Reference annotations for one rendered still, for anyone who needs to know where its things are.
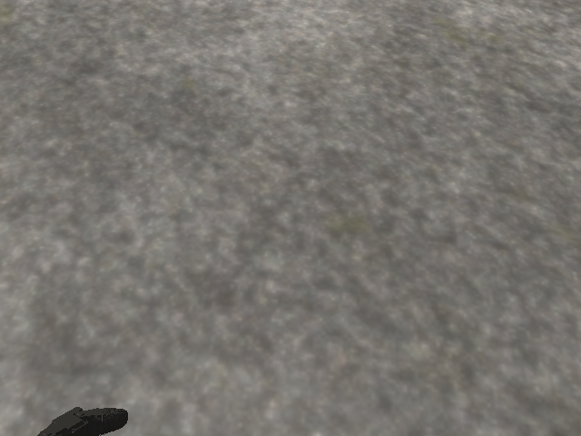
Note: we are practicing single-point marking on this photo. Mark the left robot hand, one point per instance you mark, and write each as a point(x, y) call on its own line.
point(77, 422)

